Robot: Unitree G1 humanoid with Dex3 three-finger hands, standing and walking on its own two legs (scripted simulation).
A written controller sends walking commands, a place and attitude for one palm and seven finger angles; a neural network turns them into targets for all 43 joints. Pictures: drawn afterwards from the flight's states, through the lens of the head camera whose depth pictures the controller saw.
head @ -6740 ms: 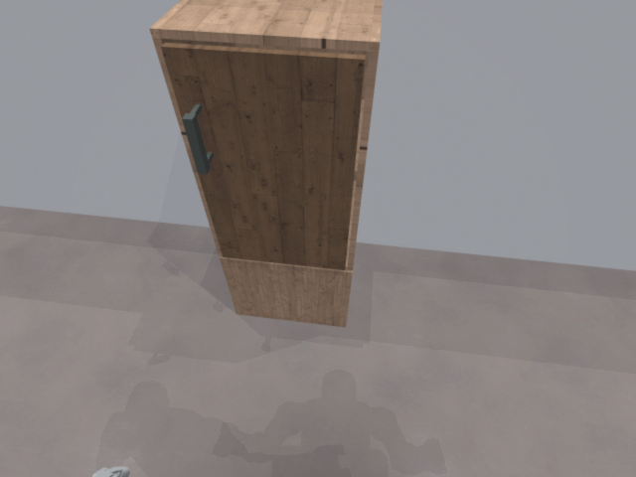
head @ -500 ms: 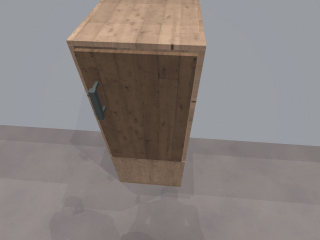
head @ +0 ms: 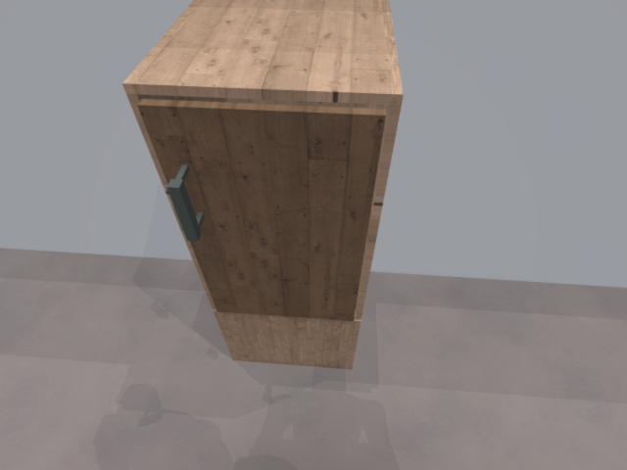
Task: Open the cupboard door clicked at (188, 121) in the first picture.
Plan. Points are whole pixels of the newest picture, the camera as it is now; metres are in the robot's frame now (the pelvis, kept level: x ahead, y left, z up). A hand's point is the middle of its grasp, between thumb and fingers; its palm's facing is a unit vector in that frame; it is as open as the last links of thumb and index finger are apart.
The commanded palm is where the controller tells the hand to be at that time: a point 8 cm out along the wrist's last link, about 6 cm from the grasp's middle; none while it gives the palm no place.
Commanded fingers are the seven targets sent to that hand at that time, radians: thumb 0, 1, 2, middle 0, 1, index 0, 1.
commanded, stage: look again from close up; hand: left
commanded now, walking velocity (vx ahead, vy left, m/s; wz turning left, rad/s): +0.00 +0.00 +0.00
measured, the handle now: (189, 204) +0.52 +0.25 +0.02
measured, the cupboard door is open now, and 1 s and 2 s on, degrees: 0 0 0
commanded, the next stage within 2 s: raise the hand with hooked fingers in 0.40 s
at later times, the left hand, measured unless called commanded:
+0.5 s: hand out of the picture -0.01 +0.17 -0.17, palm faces +0.04 -0.98 -0.20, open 7.3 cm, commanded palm +0.09 +0.22 -0.07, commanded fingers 0.00 0.88 0.89 -0.20 -0.31 -0.20 -0.31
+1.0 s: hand out of the picture +0.13 +0.20 -0.06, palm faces +0.04 -1.00 -0.01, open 9.0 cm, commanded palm +0.12 +0.26 -0.04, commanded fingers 0.00 0.29 0.64 -0.24 -0.69 -0.24 -0.69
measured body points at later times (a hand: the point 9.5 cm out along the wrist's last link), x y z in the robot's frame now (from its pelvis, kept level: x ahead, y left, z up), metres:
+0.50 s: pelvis +0.00 +0.00 +0.00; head +0.01 +0.00 +0.45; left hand -0.01 +0.22 -0.16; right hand -0.01 -0.21 -0.16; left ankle -0.04 +0.14 -0.74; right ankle -0.03 -0.09 -0.74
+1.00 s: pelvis -0.07 +0.01 -0.09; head -0.02 +0.02 +0.36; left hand +0.12 +0.26 -0.05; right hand +0.19 -0.22 -0.11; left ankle -0.04 +0.14 -0.74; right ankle -0.03 -0.09 -0.74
